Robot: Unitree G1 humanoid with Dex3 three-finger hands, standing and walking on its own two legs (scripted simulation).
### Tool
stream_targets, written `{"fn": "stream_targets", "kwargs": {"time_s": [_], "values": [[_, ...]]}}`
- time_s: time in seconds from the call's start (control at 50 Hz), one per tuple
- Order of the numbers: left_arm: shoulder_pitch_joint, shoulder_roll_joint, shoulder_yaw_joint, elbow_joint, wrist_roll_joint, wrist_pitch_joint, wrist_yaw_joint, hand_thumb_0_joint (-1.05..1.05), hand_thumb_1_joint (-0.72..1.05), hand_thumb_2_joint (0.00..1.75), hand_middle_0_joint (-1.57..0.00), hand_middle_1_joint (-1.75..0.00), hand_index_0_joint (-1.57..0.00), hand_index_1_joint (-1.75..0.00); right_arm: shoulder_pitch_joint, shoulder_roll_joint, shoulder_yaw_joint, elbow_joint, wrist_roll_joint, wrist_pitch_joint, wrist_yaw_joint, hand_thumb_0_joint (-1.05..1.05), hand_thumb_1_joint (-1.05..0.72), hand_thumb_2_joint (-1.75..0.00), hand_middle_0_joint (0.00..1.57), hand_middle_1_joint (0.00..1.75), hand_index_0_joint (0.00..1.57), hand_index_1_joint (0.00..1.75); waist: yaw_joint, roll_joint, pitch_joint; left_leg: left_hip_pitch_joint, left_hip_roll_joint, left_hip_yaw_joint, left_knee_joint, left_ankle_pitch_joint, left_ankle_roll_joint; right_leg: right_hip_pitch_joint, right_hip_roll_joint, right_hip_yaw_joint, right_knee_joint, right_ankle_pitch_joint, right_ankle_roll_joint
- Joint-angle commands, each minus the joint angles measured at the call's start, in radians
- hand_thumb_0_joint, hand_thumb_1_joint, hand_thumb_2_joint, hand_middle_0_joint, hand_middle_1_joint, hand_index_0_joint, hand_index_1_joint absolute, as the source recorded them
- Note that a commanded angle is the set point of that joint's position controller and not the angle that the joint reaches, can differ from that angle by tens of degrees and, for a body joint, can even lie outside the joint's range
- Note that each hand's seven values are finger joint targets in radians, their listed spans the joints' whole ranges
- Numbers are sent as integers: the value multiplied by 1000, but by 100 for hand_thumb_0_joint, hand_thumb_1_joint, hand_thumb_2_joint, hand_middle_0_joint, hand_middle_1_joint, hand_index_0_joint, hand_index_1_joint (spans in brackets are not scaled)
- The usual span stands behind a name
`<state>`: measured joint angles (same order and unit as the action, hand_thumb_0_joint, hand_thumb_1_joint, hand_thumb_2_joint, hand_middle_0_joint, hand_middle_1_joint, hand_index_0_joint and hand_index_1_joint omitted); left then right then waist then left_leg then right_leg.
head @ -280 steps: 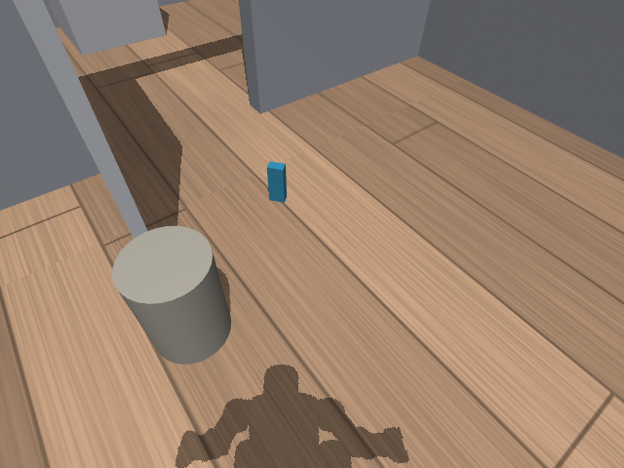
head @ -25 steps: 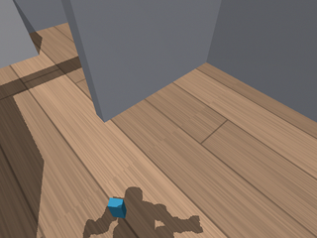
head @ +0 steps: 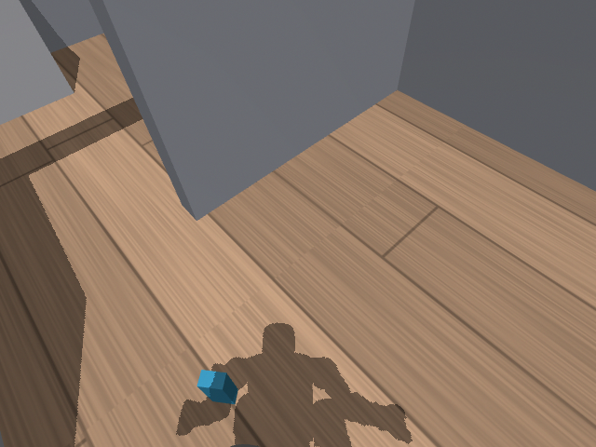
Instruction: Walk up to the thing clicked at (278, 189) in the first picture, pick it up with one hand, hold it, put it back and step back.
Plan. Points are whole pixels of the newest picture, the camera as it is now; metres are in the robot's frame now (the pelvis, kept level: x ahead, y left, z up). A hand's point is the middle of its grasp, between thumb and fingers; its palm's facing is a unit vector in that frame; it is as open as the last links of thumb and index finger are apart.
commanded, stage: walk up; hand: left
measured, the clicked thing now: (219, 388) +0.35 +0.27 -0.68
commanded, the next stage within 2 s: none
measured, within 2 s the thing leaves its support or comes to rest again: neither
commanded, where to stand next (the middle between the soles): +0.01 +0.05 m, yaw +3 degrees
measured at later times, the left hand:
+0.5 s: hand out of the picture +0.07 +0.34 -0.17, palm faces +0.05 -0.92 -0.39, open 7.4 cm
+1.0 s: hand out of the picture +0.07 +0.30 -0.16, palm faces +0.00 -0.95 -0.30, open 7.4 cm
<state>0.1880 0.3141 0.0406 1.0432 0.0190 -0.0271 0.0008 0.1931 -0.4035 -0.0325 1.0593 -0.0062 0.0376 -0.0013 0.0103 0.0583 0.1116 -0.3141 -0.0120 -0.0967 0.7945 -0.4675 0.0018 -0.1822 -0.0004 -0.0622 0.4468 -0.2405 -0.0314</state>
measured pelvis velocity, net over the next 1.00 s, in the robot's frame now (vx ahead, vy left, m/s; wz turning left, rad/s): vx -0.02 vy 0.05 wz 0.01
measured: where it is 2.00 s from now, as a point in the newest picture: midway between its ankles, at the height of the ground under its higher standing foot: outside the picture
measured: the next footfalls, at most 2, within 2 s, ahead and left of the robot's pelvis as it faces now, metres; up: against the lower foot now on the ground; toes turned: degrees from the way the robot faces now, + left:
left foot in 0.26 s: +0.07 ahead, +0.17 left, +0.00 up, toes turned +3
right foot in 0.56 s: +0.00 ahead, -0.08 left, +0.00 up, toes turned +2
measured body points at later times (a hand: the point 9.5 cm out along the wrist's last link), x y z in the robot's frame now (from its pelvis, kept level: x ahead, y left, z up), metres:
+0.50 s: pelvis -0.01 +0.06 -0.02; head +0.04 +0.07 +0.43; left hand +0.07 +0.39 -0.15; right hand +0.14 -0.24 -0.13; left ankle +0.03 +0.17 -0.74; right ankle -0.04 -0.08 -0.71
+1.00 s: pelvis -0.02 +0.05 +0.00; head -0.01 +0.06 +0.45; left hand +0.07 +0.34 -0.13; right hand +0.06 -0.26 -0.12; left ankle +0.03 +0.17 -0.74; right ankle -0.04 -0.08 -0.74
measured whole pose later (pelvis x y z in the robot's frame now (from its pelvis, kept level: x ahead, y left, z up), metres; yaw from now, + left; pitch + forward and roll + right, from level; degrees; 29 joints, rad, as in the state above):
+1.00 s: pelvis -0.02 +0.05 +0.00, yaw +1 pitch -3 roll +0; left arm 0.10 0.35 0.02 1.08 0.00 0.00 -0.02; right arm 0.12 -0.36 0.01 1.11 -0.01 -0.02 0.01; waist -0.01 -0.02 0.06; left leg -0.21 0.03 0.03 0.41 -0.16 -0.01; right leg -0.09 0.00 0.02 0.39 -0.25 0.01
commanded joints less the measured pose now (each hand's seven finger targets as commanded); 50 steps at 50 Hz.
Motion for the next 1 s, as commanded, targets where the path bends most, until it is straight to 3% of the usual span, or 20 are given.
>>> {"fn": "stream_targets", "kwargs": {"time_s": [0.0,0.1,0.16,0.2,0.22,0.24,0.26,0.28,0.3,0.36,0.48,0.54,0.58,0.6,0.64,0.66,0.7,0.76,0.88,0.98], "values": [[33,324,82,-92,-13,-31,46,0,90,90,-20,-30,-20,-30,-6,-170,-42,-97,-20,-1,-11,0,-90,-90,20,30,20,30,17,-163,-184,-154,45,-19,65,13,14,287,-338,237,-15,824,-147],[44,341,86,-136,-9,-25,63,0,90,90,-20,-30,-20,-30,-62,-164,-58,-158,-33,8,13,0,-90,-90,20,30,20,30,32,-178,-131,-160,64,23,16,31,15,208,-355,209,31,804,-187],[-30,337,75,-168,-8,-19,59,0,90,90,-20,-30,-20,-30,-34,-148,-64,-159,-23,3,21,0,-90,-90,20,30,20,30,2,-213,-136,-46,50,79,-58,66,21,88,-312,149,86,741,-168],[-87,329,65,-183,-14,-9,53,0,90,90,-20,-30,-20,-30,4,-141,-67,-140,-12,-10,20,0,-90,-90,20,30,20,30,-35,-208,-161,59,25,122,-220,215,27,22,-258,97,172,630,-125],[-102,313,57,-183,-23,-2,48,0,90,90,-20,-30,-20,-30,27,-151,-70,-126,-10,-21,16,0,-90,-90,20,30,20,30,-52,-159,-178,133,20,123,-320,381,31,-18,-216,70,241,513,-83],[-89,265,45,-195,-31,5,41,0,90,90,-20,-30,-20,-30,22,-220,-89,-135,-18,-29,8,0,-90,-90,20,30,20,30,-57,-2,-206,206,127,-15,-359,639,68,-102,-133,22,357,309,-18],[-77,214,32,-199,-43,18,39,0,90,90,-20,-30,-20,-30,-18,-269,-93,-161,-18,-37,2,0,-90,-90,20,30,20,30,-41,139,-206,236,276,-243,-389,803,150,-217,5,21,468,-92,26],[-51,236,38,-175,-38,36,47,0,90,90,-20,-30,-20,-30,-35,-279,-87,-168,-12,-42,-3,0,-90,-90,20,30,20,30,-38,101,-234,202,363,-300,-372,793,248,-195,18,108,556,-410,17],[-58,253,35,-154,-38,41,51,0,90,90,-20,-30,-20,-30,-53,-287,-88,-159,-3,-41,-5,0,-90,-90,20,30,20,30,-41,122,-205,110,390,-323,-395,706,290,-155,-7,138,563,-437,15],[-28,260,44,-119,-37,39,33,0,90,90,-20,-30,-20,-30,-139,-217,-62,-189,-12,-46,-18,0,-90,-90,20,30,20,30,0,100,-163,120,271,-117,-327,722,212,-190,2,173,560,-322,2],[-30,255,42,-105,-16,30,16,0,90,90,-20,-30,-20,-30,-108,-246,-69,-188,-16,-59,-19,0,-90,-90,20,30,20,30,-24,100,-180,156,288,-142,-322,558,204,-101,-14,89,263,-276,28],[41,252,43,-61,0,11,19,0,90,90,-20,-30,-20,-30,-151,-220,-55,-195,-3,-53,-12,0,-90,-90,20,30,20,30,25,46,-197,87,228,-53,-218,553,134,77,-21,92,-55,5,1],[-34,327,55,-88,13,-5,20,0,90,90,-20,-30,-20,-30,-144,-149,-29,-198,19,-57,-8,0,-90,-90,20,30,20,30,-12,-125,-177,-17,99,45,-163,371,33,104,-187,342,-79,193,-80],[-121,353,44,-105,3,0,11,0,90,90,-20,-30,-20,-30,-143,-139,-29,-173,20,-54,-10,0,-90,-90,20,30,20,30,-34,-170,-161,116,51,74,-209,108,20,-88,-250,362,-66,97,-133],[-160,280,26,-123,-6,8,0,0,90,90,-20,-30,-20,-30,-101,-172,-42,-133,8,-67,-9,0,-90,-90,20,30,20,30,-66,-125,-114,252,103,19,-346,208,28,-200,-173,250,-40,5,-53],[-128,257,21,-106,-12,11,-3,0,90,90,-20,-30,-20,-30,-137,-200,-43,-128,5,-74,-5,0,-90,-90,20,30,20,30,-38,-81,-123,217,137,-27,-359,253,54,-141,-109,193,-35,-10,-17],[-72,264,25,-70,-9,8,-4,0,90,90,-20,-30,-20,-30,-167,-182,-31,-122,3,-75,-1,0,-90,-90,20,30,20,30,-4,-113,-127,148,159,-26,-361,262,71,-40,-102,188,-75,-33,-20],[-121,278,27,-67,-13,4,-5,0,90,90,-20,-30,-20,-30,-151,-151,-15,-93,3,-76,-1,0,-90,-90,20,30,20,30,-20,-126,-73,150,102,30,-389,267,24,-66,-131,233,-135,-11,-25],[-106,254,20,-27,-19,10,-7,0,90,90,-20,-30,-20,-30,-158,-166,-9,-40,1,-86,-4,0,-90,-90,20,30,20,30,-5,-48,-102,150,132,1,-468,242,23,12,-109,190,-152,24,-16],[-119,250,20,-4,-19,12,-8,0,90,90,-20,-30,-20,-30,-153,-167,-7,-15,3,-93,-8,0,-90,-90,20,30,20,30,-7,-30,-135,175,143,9,-481,346,20,56,-109,174,-152,100,-10]]}}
